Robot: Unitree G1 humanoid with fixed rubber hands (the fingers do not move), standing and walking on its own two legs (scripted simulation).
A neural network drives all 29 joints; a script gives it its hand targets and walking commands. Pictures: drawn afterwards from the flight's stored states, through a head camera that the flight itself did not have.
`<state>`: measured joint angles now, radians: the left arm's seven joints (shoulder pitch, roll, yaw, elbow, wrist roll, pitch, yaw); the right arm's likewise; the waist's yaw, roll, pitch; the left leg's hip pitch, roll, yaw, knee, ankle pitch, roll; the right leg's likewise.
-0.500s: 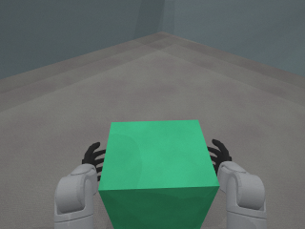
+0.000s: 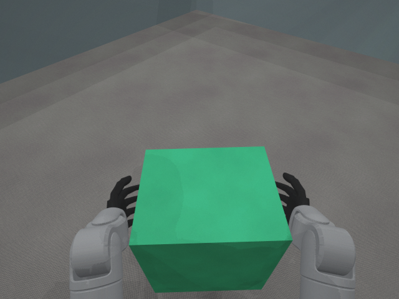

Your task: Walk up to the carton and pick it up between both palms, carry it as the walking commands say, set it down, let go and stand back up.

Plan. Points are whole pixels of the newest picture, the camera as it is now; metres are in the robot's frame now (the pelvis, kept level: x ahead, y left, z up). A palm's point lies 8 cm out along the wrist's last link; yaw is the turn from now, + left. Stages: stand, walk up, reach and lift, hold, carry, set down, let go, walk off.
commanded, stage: carry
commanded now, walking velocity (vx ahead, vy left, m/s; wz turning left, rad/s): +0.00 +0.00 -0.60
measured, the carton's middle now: (206, 223) +0.28 +0.00 +0.01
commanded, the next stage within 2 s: none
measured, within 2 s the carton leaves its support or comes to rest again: neither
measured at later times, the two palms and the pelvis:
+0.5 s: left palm (158, 219) +0.26 +0.09 +0.07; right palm (350, 262) +0.19 -0.22 +0.08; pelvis -0.04 +0.00 +0.01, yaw -15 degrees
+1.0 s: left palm (221, 246) +0.22 -0.02 +0.06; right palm out of the picture +0.05 -0.30 +0.08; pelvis -0.09 -0.02 +0.00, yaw -32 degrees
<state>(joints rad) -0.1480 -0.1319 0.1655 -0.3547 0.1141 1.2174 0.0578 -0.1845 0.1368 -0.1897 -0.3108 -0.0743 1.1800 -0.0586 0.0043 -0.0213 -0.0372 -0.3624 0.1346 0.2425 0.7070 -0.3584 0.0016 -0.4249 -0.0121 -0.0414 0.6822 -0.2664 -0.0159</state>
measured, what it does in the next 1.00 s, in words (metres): steps on the spot, turning right: right foot, then left foot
